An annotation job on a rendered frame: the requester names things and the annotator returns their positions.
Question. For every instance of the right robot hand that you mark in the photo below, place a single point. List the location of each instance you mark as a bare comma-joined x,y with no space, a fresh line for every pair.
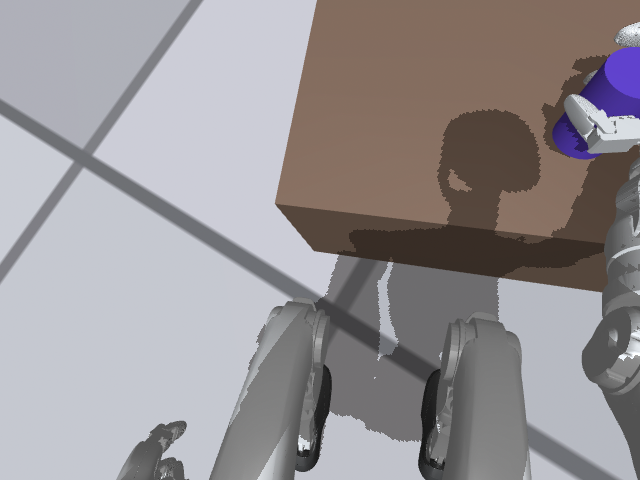
612,134

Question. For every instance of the left robot foot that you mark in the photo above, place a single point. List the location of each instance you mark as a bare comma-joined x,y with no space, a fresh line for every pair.
307,459

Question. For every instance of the right robot arm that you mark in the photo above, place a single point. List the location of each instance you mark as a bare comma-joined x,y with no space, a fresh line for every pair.
611,359

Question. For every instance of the left robot hand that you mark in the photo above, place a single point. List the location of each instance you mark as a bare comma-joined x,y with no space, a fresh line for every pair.
144,462

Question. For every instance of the can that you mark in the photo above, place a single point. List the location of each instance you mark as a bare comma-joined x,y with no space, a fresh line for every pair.
615,88

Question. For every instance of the right robot foot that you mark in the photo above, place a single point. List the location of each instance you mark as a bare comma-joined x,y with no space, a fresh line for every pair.
429,468

